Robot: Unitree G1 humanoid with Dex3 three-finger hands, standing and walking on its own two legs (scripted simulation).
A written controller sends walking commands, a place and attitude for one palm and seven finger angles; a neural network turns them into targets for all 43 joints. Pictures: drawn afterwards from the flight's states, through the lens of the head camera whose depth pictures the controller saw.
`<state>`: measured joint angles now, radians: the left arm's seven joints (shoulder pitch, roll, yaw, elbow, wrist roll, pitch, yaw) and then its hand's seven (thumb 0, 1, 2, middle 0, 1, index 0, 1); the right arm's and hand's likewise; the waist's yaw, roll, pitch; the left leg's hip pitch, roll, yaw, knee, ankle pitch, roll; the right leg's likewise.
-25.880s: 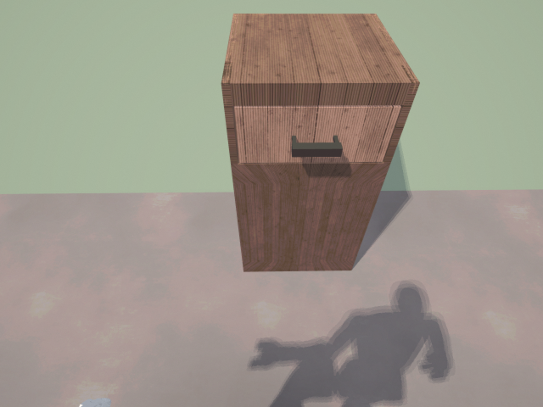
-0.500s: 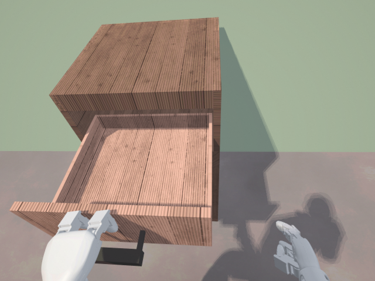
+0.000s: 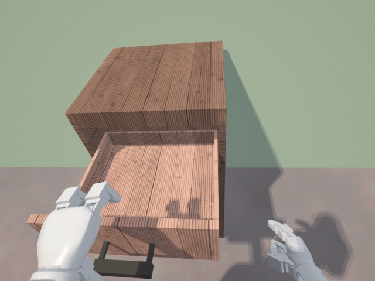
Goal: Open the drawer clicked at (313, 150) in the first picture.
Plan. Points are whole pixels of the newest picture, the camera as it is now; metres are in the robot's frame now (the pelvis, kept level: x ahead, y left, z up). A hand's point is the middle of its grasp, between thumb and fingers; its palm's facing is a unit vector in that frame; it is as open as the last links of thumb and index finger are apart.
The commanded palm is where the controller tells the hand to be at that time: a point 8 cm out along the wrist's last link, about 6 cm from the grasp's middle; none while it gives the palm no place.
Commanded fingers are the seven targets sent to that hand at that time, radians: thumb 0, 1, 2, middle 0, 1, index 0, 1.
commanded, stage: lift the hand off the handle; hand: left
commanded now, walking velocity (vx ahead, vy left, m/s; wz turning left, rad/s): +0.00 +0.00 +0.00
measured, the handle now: (125, 257) +0.18 +0.19 -0.05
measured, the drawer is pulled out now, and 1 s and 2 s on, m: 0.30 0.30 0.30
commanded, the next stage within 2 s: draw the hand back to the body in 0.06 s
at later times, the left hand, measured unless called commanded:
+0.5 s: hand (80, 234) +0.16 +0.21 +0.11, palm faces +0.10 -0.13 -0.99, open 13.8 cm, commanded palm +0.12 +0.21 +0.16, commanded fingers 0.00 -0.50 0.30 -0.30 -1.20 -0.30 -1.20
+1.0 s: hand (71, 218) +0.17 +0.21 +0.15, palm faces +0.36 -0.86 -0.37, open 13.2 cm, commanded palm +0.11 +0.26 +0.18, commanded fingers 0.00 -0.05 0.50 -0.27 -0.91 -0.27 -0.91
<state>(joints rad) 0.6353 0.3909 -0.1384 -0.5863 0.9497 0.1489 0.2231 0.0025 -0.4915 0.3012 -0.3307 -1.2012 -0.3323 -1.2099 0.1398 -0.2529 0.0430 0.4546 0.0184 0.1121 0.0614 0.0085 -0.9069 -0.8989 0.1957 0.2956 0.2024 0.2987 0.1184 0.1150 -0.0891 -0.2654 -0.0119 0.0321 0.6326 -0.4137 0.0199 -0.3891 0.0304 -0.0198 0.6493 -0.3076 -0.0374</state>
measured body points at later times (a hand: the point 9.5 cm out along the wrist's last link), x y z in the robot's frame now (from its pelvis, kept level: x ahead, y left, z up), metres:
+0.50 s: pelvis +0.00 +0.00 +0.01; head -0.01 -0.05 +0.46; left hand +0.15 +0.22 +0.16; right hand +0.23 -0.20 -0.07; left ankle -0.05 +0.10 -0.72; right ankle +0.02 -0.10 -0.72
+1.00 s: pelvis +0.01 +0.00 +0.01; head -0.01 -0.01 +0.46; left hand +0.14 +0.26 +0.17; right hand +0.21 -0.18 -0.06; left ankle -0.05 +0.10 -0.72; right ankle +0.02 -0.10 -0.72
